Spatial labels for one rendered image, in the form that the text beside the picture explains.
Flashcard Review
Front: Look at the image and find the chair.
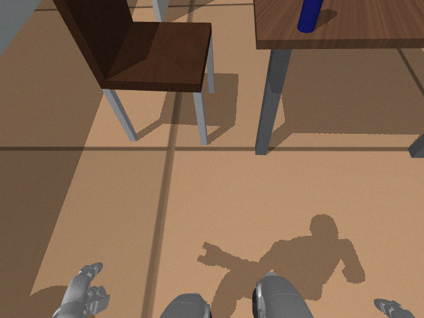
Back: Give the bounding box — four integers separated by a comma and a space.
53, 0, 215, 146

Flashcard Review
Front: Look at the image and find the can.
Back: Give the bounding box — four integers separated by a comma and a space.
297, 0, 323, 33

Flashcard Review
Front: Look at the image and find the table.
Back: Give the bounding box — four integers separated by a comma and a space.
253, 0, 424, 158

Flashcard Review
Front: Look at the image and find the left robot arm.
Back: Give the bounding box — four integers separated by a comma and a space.
52, 301, 87, 318

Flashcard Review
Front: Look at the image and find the left robot hand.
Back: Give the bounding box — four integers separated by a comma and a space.
61, 262, 110, 317

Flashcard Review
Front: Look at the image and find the right robot hand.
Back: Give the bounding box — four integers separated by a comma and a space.
374, 299, 415, 318

